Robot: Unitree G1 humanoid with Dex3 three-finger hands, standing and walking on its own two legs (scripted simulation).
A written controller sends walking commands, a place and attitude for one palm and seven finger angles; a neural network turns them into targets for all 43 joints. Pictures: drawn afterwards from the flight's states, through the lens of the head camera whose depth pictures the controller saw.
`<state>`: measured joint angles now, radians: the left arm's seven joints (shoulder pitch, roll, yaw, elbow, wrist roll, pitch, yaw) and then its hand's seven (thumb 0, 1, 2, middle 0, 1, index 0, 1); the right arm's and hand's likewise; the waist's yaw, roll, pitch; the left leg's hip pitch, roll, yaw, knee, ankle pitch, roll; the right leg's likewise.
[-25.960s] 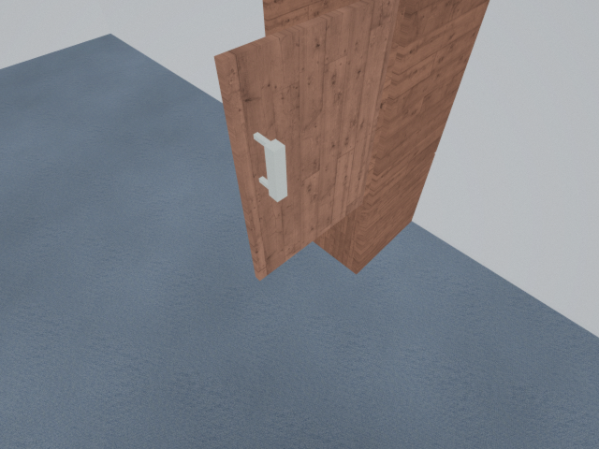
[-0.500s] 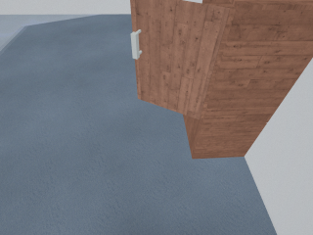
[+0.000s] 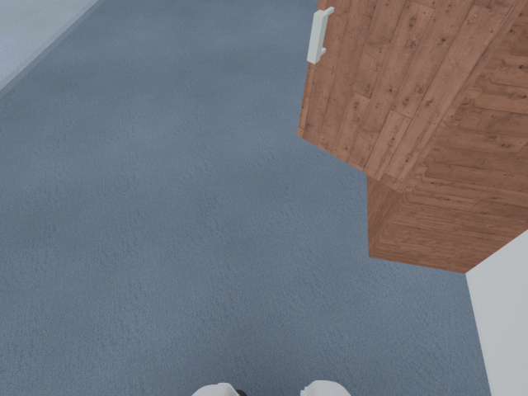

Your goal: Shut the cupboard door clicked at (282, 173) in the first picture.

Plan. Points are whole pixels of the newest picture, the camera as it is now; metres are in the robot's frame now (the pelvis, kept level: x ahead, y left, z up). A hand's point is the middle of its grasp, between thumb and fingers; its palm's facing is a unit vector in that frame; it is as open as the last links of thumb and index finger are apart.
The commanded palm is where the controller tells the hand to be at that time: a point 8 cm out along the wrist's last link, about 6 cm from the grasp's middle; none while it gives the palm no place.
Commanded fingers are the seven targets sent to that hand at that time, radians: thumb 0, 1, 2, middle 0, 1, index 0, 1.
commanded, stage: walk to a spot facing it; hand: left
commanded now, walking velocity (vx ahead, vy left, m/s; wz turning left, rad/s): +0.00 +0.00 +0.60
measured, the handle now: (321, 35) +0.92 -0.12 +0.05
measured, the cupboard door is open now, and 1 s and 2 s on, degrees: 61 61 61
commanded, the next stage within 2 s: turn to face it in 1.42 s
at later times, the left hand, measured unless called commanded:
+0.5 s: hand out of the picture +0.01 +0.17 -0.15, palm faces +0.32 -0.90 -0.29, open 7.4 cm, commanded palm none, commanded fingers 0.00 0.90 0.90 -0.20 -0.30 -0.20 -0.30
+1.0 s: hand out of the picture -0.01 +0.16 -0.15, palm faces +0.64 -0.73 -0.26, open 7.3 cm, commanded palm none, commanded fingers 0.00 0.90 0.90 -0.20 -0.30 -0.20 -0.30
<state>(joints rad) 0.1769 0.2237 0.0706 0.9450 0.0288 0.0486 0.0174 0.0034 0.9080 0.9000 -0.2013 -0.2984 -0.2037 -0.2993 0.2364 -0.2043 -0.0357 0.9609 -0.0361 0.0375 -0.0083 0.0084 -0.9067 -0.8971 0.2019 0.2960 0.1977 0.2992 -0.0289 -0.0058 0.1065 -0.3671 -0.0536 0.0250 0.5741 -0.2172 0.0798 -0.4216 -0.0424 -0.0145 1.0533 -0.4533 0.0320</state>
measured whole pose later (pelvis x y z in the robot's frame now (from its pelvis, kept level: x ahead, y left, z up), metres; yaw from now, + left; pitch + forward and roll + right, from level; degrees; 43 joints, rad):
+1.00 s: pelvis +0.08 -0.03 +0.01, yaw +40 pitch +1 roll +0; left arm 0.30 0.20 0.06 0.88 0.04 -0.03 0.00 0.00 0.91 0.90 -0.20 -0.30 -0.20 -0.30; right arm 0.20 -0.24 -0.07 0.91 -0.03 0.06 0.04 0.01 -0.91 -0.90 0.20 0.30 0.20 0.30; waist -0.01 0.02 0.04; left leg -0.56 0.01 0.00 1.18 -0.36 -0.02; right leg -0.20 -0.09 -0.17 0.52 -0.32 0.01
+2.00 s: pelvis +0.25 +0.21 +0.01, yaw +47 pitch +2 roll -1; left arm 0.23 0.19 0.08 0.95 0.03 0.03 0.01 -0.01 0.93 0.90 -0.21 -0.30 -0.21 -0.30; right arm 0.17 -0.17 -0.04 0.94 -0.01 0.02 -0.02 0.01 -0.91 -0.90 0.20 0.30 0.20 0.30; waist 0.02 -0.01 0.08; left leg -0.37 0.02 0.02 0.72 -0.39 -0.04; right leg -0.33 0.05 0.05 0.48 -0.17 -0.02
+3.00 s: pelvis +0.29 +0.28 +0.01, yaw +11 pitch +1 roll -2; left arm 0.11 0.26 0.08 0.85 0.02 0.08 -0.05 0.00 0.91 0.90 -0.20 -0.30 -0.20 -0.30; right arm 0.27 -0.23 -0.03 0.89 -0.03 0.02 -0.01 0.01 -0.90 -0.90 0.21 0.30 0.20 0.30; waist -0.02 0.03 0.10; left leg -0.25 0.18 0.22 0.57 -0.31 -0.02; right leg -0.34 -0.01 -0.08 0.75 -0.42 0.03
